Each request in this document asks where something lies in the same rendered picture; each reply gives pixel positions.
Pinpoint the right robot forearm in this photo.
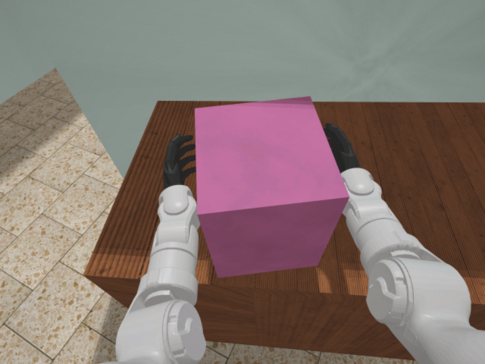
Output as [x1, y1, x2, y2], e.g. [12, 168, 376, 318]
[341, 168, 471, 318]

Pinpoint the right robot hand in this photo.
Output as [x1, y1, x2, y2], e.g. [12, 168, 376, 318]
[323, 123, 361, 173]

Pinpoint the carton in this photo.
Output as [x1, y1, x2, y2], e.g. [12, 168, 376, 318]
[195, 96, 349, 278]

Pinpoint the pedestal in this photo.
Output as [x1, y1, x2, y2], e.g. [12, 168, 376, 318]
[83, 101, 485, 360]

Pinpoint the left robot forearm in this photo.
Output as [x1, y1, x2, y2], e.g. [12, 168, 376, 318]
[115, 185, 200, 357]

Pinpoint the right robot upper arm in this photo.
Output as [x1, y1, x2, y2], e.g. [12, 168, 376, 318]
[366, 257, 485, 364]

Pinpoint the left robot hand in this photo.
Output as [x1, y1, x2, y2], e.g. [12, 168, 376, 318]
[163, 133, 196, 190]

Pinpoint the left robot upper arm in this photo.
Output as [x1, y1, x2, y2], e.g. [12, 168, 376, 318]
[98, 299, 206, 364]

